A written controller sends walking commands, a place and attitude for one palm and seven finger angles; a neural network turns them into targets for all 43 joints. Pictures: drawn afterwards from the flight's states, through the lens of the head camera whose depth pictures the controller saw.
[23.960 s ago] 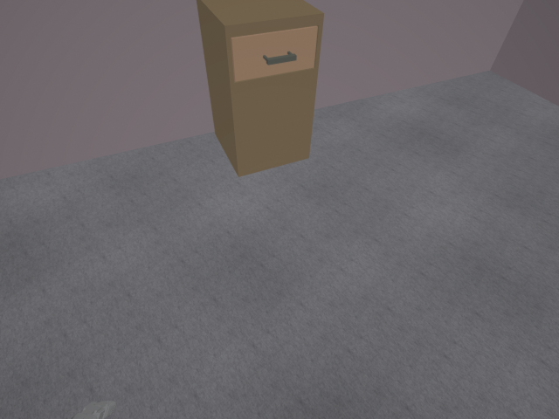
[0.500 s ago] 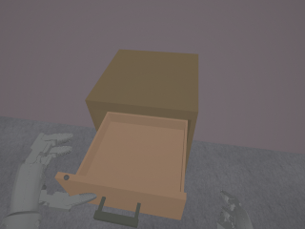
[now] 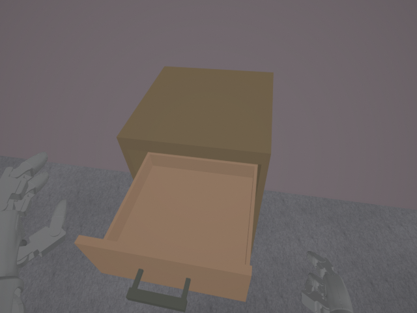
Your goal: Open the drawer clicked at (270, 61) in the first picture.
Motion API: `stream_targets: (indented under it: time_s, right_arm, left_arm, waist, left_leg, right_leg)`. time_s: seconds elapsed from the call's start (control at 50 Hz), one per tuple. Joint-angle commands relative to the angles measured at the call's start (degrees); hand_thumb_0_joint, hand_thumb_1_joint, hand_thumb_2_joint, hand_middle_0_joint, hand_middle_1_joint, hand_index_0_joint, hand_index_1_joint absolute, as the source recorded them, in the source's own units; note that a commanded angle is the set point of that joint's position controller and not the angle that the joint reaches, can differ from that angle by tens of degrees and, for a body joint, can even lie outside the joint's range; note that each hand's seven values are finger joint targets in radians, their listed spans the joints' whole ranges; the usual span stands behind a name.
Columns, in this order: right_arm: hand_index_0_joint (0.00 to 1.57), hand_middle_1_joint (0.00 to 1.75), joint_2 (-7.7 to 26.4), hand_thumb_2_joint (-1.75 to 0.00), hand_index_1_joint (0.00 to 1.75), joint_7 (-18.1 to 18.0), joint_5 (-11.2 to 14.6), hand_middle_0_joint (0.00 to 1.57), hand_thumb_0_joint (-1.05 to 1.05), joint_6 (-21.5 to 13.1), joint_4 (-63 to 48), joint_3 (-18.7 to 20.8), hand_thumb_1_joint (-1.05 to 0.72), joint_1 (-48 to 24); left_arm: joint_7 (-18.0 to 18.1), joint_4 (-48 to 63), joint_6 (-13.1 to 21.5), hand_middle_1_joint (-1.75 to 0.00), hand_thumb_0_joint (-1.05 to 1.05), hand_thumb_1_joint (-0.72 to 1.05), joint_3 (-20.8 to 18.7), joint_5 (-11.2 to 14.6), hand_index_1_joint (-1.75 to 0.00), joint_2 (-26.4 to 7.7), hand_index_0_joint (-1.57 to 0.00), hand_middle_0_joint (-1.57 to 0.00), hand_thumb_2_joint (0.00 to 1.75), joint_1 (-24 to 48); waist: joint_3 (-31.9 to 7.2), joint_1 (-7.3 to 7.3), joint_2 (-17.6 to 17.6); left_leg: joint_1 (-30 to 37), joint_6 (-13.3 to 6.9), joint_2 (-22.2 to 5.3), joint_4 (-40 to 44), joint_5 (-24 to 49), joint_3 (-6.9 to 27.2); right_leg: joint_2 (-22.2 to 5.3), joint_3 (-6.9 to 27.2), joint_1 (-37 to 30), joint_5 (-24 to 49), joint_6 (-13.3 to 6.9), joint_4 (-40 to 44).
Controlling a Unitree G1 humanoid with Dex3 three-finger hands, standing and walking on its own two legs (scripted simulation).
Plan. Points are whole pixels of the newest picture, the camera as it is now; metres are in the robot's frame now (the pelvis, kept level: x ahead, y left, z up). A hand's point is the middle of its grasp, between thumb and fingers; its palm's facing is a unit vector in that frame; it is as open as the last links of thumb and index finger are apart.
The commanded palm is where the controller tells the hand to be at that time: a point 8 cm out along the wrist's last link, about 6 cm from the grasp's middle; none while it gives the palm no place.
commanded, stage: draw the hand back to the body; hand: left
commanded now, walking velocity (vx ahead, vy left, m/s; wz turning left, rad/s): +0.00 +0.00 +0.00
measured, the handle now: (160, 289) +0.20 +0.15 -0.14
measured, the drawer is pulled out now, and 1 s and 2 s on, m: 0.30 0.30 0.30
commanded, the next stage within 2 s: step back with the hand held close in 0.18 s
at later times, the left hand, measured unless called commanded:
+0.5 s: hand (72, 228) +0.19 +0.22 +0.15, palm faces +0.32 -0.81 -0.49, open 7.4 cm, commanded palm +0.12 +0.27 +0.17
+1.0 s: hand (29, 301) +0.09 +0.23 +0.16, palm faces +0.41 -0.80 -0.45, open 7.4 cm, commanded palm +0.04 +0.27 +0.17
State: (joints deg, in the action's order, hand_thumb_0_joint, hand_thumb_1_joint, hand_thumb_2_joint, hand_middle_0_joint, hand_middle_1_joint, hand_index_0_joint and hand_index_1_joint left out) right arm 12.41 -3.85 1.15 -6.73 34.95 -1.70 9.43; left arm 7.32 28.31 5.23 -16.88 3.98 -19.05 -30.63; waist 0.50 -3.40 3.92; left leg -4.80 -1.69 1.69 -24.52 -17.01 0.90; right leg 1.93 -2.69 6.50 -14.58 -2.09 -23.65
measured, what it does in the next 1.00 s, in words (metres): shifts its weight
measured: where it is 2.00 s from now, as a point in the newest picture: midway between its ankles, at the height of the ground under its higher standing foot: outside the picture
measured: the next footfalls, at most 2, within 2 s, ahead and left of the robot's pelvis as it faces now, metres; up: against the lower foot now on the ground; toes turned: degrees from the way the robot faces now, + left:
left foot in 1.20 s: -0.10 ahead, +0.14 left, +0.00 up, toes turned +4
right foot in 1.40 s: -0.12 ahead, -0.11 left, +0.00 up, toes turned -2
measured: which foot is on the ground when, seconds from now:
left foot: down 0.00-0.98, up 1.00-1.00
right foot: down 0.00-1.00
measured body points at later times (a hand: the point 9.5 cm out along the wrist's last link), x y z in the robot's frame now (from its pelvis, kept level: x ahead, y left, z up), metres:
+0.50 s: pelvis -0.02 -0.01 +0.00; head +0.02 -0.03 +0.45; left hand +0.17 +0.26 +0.18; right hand +0.17 -0.25 -0.09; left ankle -0.04 +0.10 -0.74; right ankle -0.02 -0.09 -0.74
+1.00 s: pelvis -0.09 -0.01 -0.02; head -0.07 -0.02 +0.43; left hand +0.07 +0.27 +0.18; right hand +0.10 -0.22 -0.10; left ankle -0.04 +0.10 -0.74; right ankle -0.02 -0.09 -0.74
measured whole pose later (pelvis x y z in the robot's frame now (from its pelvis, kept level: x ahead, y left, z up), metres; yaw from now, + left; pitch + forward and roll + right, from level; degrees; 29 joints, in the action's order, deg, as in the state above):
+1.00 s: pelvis -0.09 -0.01 -0.02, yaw +0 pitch -1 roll +1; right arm 10.3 -3.9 -0.4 -5.8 31.9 -1.1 10.8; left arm 10.7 35.2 10.6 -19.6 2.3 -20.4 -36.7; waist 1.9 -1.2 0.5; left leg -21.2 -1.2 2.1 -37.1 -18.1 0.1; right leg 0.6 -3.5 22.6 -11.3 -3.1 -34.9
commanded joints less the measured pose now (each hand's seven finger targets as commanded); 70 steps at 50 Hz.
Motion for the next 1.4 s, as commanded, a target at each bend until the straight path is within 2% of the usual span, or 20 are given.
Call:
stream_targets:
  time_s: [0.0, 0.26, 0.28, 0.3, 0.38, 0.48, 0.58, 0.84, 0.88, 0.92, 0.96, 0.98, 1.02, 1.04, 1.14, 1.2, 1.24, 1.3, 1.34, 1.38]
  right_arm:
    - [0.20, 0.30, 5.50, -0.90, 0.30, -0.56, -0.19, 0.20, 0.00, -2.95, -9.24, 2.54, -0.90, -6.80]
    - [0.20, 0.30, 5.02, -0.90, 0.30, -0.98, -0.07, 0.20, 0.00, -3.29, -8.55, 2.44, -0.90, -7.26]
    - [0.20, 0.30, 6.88, -0.90, 0.30, -1.06, 0.20, 0.20, 0.00, -1.97, -10.86, 2.75, -0.90, -4.95]
    - [0.20, 0.30, 5.95, -0.90, 0.30, -1.01, -0.34, 0.20, 0.00, -1.26, -9.12, 3.08, -0.90, -5.21]
    - [0.20, 0.30, 6.26, -0.90, 0.30, -0.01, 0.19, 0.20, 0.00, 0.38, -10.37, 3.87, -0.90, -5.88]
    - [0.20, 0.30, 6.20, -0.90, 0.30, 0.36, 0.72, 0.20, 0.00, 1.66, -12.04, 5.08, -0.90, -6.61]
    - [0.20, 0.30, 5.61, -0.90, 0.30, -0.44, 0.41, 0.20, 0.00, 2.31, -13.35, 5.53, -0.90, -6.38]
    - [0.20, 0.30, 5.92, -0.90, 0.30, -1.95, -2.99, 0.20, 0.00, -2.18, -11.12, 5.03, -0.90, -1.73]
    - [0.20, 0.30, 6.45, -0.90, 0.30, -1.76, -2.39, 0.20, 0.00, -2.30, -11.00, 4.93, -0.90, -1.52]
    - [0.20, 0.30, 6.70, -0.90, 0.30, -1.58, -1.57, 0.20, 0.00, -1.93, -11.37, 5.05, -0.90, -1.46]
    - [0.20, 0.30, 6.18, -0.90, 0.30, -0.71, -0.75, 0.20, 0.00, -1.31, -11.06, 4.90, -0.90, -1.14]
    - [0.20, 0.30, 5.74, -0.90, 0.30, -0.34, -0.54, 0.20, 0.00, -0.84, -10.25, 4.96, -0.90, -0.56]
    - [0.20, 0.30, 6.01, -0.90, 0.30, -0.02, -0.76, 0.20, 0.00, -0.67, -10.48, 4.67, -0.90, -2.49]
    - [0.20, 0.30, 4.54, -0.90, 0.30, -0.15, -0.89, 0.20, 0.00, -0.40, -10.46, 3.73, -0.90, -2.73]
    - [0.20, 0.30, 4.94, -0.90, 0.30, -1.07, -1.57, 0.20, 0.00, -0.19, -10.15, 2.77, -0.90, -2.92]
    - [0.20, 0.30, 7.52, -0.90, 0.30, 0.19, -1.44, 0.20, 0.00, -2.29, -10.97, 4.91, -0.90, -3.09]
    - [0.20, 0.30, 5.08, -0.90, 0.30, 0.39, -1.14, 0.20, 0.00, -3.80, -11.23, 5.38, -0.90, -3.32]
    - [0.20, 0.30, 6.04, -0.90, 0.30, 1.00, -0.70, 0.20, 0.00, -4.63, -9.11, 6.79, -0.90, -2.44]
    - [0.20, 0.30, 6.62, -0.90, 0.30, 1.31, -0.33, 0.20, 0.00, -4.74, -7.80, 6.99, -0.90, -2.31]
    - [0.20, 0.30, 7.10, -0.90, 0.30, 1.70, -0.48, 0.20, 0.00, -4.57, -6.84, 6.36, -0.90, -2.86]
  left_arm:
    - [0.27, 12.30, 3.65, -0.30, 0.00, 0.90, -4.97, -0.23, -0.30, -9.02, -0.20, -0.20, 0.90, 1.93]
    - [0.80, 10.35, 4.08, -0.30, 0.00, 0.90, -5.66, -0.10, -0.30, -8.88, -0.20, -0.20, 0.90, 1.49]
    - [1.70, 16.48, 7.34, -0.30, 0.00, 0.90, -15.00, -0.58, -0.30, -17.78, -0.20, -0.20, 0.90, 10.17]
    - [1.33, 10.32, 7.79, -0.30, 0.00, 0.90, -11.76, -1.06, -0.30, -12.50, -0.20, -0.20, 0.90, 4.25]
    - [0.75, 9.28, 8.19, -0.30, 0.00, 0.90, -7.81, -1.71, -0.30, -8.60, -0.20, -0.20, 0.90, -2.83]
    - [1.43, 14.33, 9.09, -0.30, 0.00, 0.90, -10.62, -1.95, -0.30, -11.47, -0.20, -0.20, 0.90, -7.91]
    - [2.69, 16.97, 9.29, -0.30, 0.00, 0.90, -13.06, -1.76, -0.30, -13.20, -0.20, -0.20, 0.90, -10.98]
    - [5.25, 20.04, 9.62, -0.30, 0.00, 0.90, -10.21, -2.28, -0.30, -10.25, -0.20, -0.20, 0.90, -8.06]
    - [4.95, 19.37, 9.30, -0.30, 0.00, 0.90, -9.54, -2.09, -0.30, -9.87, -0.20, -0.20, 0.90, -7.16]
    - [4.62, 19.63, 8.95, -0.30, 0.00, 0.90, -10.02, -1.82, -0.30, -11.32, -0.20, -0.20, 0.90, -4.55]
    - [3.93, 16.15, 8.86, -0.30, 0.00, 0.90, -9.69, -1.56, -0.30, -11.87, -0.20, -0.20, 0.90, -0.84]
    - [4.21, 15.25, 8.60, -0.30, 0.00, 0.90, -8.99, -1.53, -0.30, -12.07, -0.20, -0.20, 0.90, 0.44]
    - [3.97, 14.63, 8.64, -0.30, 0.00, 0.90, -9.32, -1.58, -0.30, -12.22, -0.20, -0.20, 0.90, 0.62]
    - [3.71, 13.57, 8.79, -0.30, 0.00, 0.90, -9.60, -1.50, -0.30, -11.81, -0.20, -0.20, 0.90, -0.90]
    - [3.67, 17.09, 10.62, -0.30, 0.00, 0.90, -10.62, -2.38, -0.30, -12.84, -0.20, -0.20, 0.90, -4.56]
    - [3.82, 21.20, 12.66, -0.30, 0.00, 0.90, -11.70, -3.25, -0.30, -13.20, -0.20, -0.20, 0.90, -3.55]
    - [4.17, 21.59, 12.87, -0.30, 0.00, 0.90, -13.82, -2.77, -0.30, -13.89, -0.20, -0.20, 0.90, -4.93]
    - [3.37, 21.12, 13.05, -0.30, 0.00, 0.90, -13.58, -1.65, -0.30, -12.48, -0.20, -0.20, 0.90, -7.79]
    - [2.60, 19.75, 12.86, -0.30, 0.00, 0.90, -12.28, -1.23, -0.30, -10.92, -0.20, -0.20, 0.90, -7.66]
    - [1.65, 17.34, 13.47, -0.30, 0.00, 0.90, -11.88, -1.57, -0.30, -11.09, -0.20, -0.20, 0.90, -5.33]
  waist:
    - [-4.77, 0.01, -0.67]
    - [-2.22, 0.11, -0.68]
    - [3.54, 2.70, -1.77]
    - [2.40, 3.19, -5.58]
    - [-3.93, 3.28, -4.74]
    - [-11.91, 3.49, -4.95]
    - [-12.25, 3.87, -4.08]
    - [-5.96, 4.04, 5.28]
    - [-5.69, 3.80, 2.51]
    - [-5.54, 4.12, -4.71]
    - [-2.46, 4.54, -13.54]
    - [-1.56, 4.32, -16.90]
    - [-2.36, 4.28, -16.13]
    - [-3.06, 4.31, -16.42]
    - [-2.54, 4.27, -4.43]
    - [-4.34, 4.06, 11.09]
    - [-6.92, 4.38, 12.65]
    - [-5.85, 3.62, 5.06]
    - [-5.69, 3.82, 4.40]
    - [-4.01, 4.01, -0.06]
  left_leg:
    - [-0.98, 0.36, -4.20, 2.64, 18.79, 0.88]
    - [-1.61, 0.00, -3.85, 2.84, 14.46, 0.57]
    - [-5.03, -0.80, -4.39, 1.68, 8.98, 3.24]
    - [-4.30, -0.87, -4.36, 0.30, 7.60, 3.74]
    - [-3.12, -1.27, -4.93, -0.58, 12.03, 2.41]
    - [-5.08, -1.19, -6.74, -1.66, 22.83, 2.78]
    - [-8.59, -0.46, -7.77, -3.24, 28.09, 5.32]
    - [-22.25, -3.73, -15.31, 4.11, 17.41, 11.20]
    - [-22.24, -3.44, -14.36, 1.16, 13.92, 9.79]
    - [-22.63, -1.43, -8.95, -5.41, 1.84, 6.83]
    - [-17.02, 0.60, -1.93, -17.90, -12.77, 2.22]
    - [-13.21, 1.16, -1.17, -27.44, -11.11, 0.79]
    - [-13.97, 1.16, -1.77, -34.81, -10.66, 0.81]
    - [-14.13, 1.13, -2.49, -31.51, -10.41, 0.25]
    - [-10.55, 0.00, -2.33, 1.67, -6.27, -4.97]
    - [-20.91, -6.22, -17.17, 8.75, -0.23, 9.70]
    - [-26.78, -7.03, -20.57, 10.19, 3.86, 9.45]
    - [-13.51, -4.35, -18.82, -1.48, 29.72, 4.60]
    - [-9.07, -2.13, -17.35, -5.19, 32.31, 3.23]
    - [-13.58, -0.57, -14.61, -8.11, 21.78, 1.59]
  right_leg:
    - [-4.01, 2.18, -2.45, 14.84, 0.47, 2.99]
    - [-4.14, 2.94, -0.83, 11.07, 0.49, 4.73]
    - [-7.04, 11.44, 5.47, 13.21, 0.15, 7.91]
    - [-8.59, 11.48, 5.90, 12.72, 0.02, 8.29]
    - [-10.12, 10.32, 3.71, 17.22, 0.49, 5.28]
    - [-10.17, 8.12, -2.14, 27.78, 0.97, -1.00]
    - [-9.84, 7.06, -1.47, 29.54, 0.11, -4.19]
    - [-4.11, 4.06, 3.09, -6.06, 1.26, -15.07]
    - [-5.64, 5.69, 2.53, -1.59, 0.94, -11.68]
    - [-10.57, 13.96, 4.68, 6.10, -1.71, -3.86]
    - [-19.45, 26.89, 18.27, -16.50, -5.29, 11.28]
    - [-22.73, 28.81, 23.97, -27.52, -6.48, 16.71]
    - [-22.73, 25.69, 23.28, -21.91, -7.69, 15.29]
    - [-20.54, 19.59, 20.09, -16.19, -6.51, 12.66]
    - [-12.75, 11.05, 12.77, -9.70, -0.92, 6.64]
    - [-3.35, 4.01, 5.66, -2.48, 3.28, -15.13]
    - [-2.22, 3.31, 5.69, -10.84, 3.14, -30.19]
    - [-3.65, 3.78, 10.74, -5.93, 2.43, -17.46]
    - [-4.49, 1.66, 9.58, 1.49, 2.64, -6.85]
    - [-6.80, 2.27, 5.38, 16.51, 2.43, -0.87]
